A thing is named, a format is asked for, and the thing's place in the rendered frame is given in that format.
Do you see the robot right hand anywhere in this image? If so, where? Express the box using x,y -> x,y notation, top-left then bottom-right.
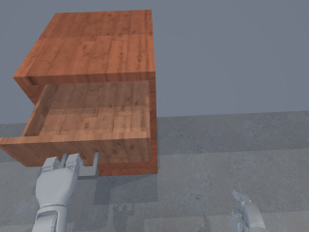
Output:
228,190 -> 266,232

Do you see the left robot forearm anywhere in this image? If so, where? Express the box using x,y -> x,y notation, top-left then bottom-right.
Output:
32,204 -> 69,232

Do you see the handle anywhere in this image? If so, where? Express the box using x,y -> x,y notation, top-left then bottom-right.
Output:
58,152 -> 99,180

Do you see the robot left hand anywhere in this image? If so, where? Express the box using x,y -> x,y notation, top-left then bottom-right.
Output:
35,153 -> 85,209

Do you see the drawer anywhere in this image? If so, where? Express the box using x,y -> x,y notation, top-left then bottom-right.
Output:
0,80 -> 152,167

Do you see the cabinet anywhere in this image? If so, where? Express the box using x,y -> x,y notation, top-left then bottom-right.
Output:
13,10 -> 158,177

